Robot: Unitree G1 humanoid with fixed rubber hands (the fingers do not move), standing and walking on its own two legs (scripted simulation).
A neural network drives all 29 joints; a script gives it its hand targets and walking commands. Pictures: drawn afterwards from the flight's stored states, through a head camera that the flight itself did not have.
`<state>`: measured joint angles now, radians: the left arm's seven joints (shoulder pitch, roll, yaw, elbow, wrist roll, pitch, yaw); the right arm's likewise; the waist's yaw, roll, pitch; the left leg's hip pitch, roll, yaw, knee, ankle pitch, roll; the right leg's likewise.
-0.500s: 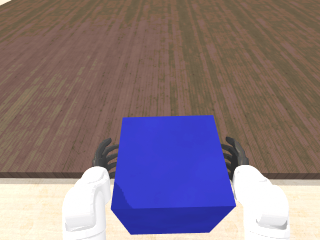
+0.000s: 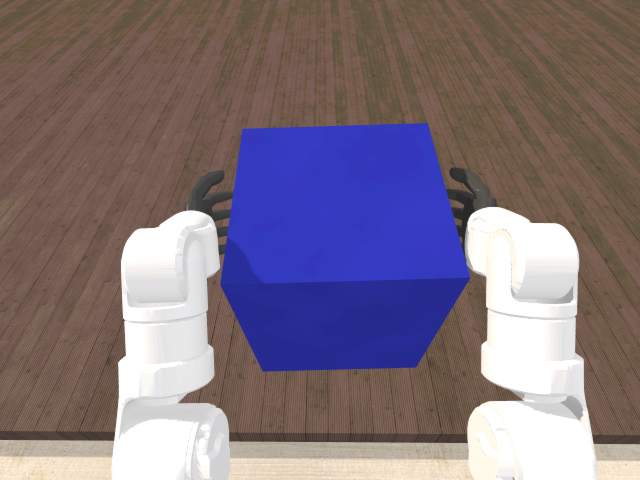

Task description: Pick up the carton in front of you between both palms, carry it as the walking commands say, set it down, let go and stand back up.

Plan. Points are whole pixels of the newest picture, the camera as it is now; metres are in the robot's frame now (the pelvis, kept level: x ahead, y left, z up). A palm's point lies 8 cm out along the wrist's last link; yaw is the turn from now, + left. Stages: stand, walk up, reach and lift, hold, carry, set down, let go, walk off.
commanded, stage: carry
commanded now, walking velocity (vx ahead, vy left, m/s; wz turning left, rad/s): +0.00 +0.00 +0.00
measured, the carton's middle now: (337, 259) +0.37 +0.00 +0.10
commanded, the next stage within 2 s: none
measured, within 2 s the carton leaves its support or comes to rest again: neither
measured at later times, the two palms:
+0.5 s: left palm (231, 127) +0.59 +0.16 +0.16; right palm (425, 129) +0.60 -0.14 +0.15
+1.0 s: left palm (219, 128) +0.62 +0.19 +0.14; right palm (405, 129) +0.62 -0.11 +0.14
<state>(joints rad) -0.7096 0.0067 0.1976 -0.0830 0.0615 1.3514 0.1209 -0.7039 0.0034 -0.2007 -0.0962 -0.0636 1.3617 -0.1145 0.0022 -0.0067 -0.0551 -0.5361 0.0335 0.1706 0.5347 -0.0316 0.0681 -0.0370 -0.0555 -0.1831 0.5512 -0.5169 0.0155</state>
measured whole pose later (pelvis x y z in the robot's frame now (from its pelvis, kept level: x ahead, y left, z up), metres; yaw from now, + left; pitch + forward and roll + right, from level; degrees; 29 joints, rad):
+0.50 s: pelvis +0.20 +0.00 +0.02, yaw +1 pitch +7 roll +0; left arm -0.78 -0.08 0.29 -0.19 0.08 1.25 0.14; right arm -0.76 0.04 -0.29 -0.21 -0.05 1.27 -0.13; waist 0.02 0.03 0.12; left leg -0.44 -0.02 0.05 0.85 -0.52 0.02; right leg -0.44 0.02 -0.09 0.51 -0.18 -0.08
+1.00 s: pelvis +0.26 +0.03 +0.02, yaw +1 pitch +3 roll +0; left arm -0.66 0.00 0.20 0.13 0.07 1.20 0.12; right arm -0.63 0.03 -0.20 0.09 -0.08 1.22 -0.12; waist 0.01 0.00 -0.04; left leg -0.30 -0.03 0.06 0.55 -0.32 0.05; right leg -0.29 -0.01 -0.05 0.56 -0.32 -0.01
